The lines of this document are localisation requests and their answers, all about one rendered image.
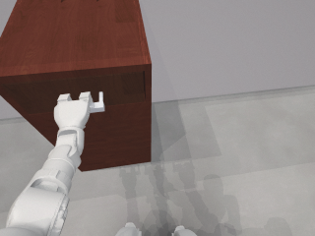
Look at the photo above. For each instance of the handle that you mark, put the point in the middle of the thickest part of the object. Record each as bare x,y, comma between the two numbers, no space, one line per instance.
98,106

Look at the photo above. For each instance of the left robot forearm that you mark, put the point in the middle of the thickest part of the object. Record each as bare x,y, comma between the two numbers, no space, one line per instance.
59,168

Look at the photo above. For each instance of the robot left hand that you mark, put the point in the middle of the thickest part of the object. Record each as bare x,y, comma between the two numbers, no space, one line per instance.
73,113

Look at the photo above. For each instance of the drawer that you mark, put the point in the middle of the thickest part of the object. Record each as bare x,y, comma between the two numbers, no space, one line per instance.
41,96

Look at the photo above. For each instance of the cabinet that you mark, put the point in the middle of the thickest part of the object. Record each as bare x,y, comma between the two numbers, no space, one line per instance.
60,39

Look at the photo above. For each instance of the left robot thigh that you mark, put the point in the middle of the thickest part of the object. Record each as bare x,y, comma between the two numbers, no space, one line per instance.
129,231

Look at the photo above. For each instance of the robot left upper arm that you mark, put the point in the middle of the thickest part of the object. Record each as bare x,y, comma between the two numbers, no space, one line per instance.
39,212

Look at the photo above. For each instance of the robot right shin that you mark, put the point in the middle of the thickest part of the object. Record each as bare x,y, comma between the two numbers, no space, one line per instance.
179,228

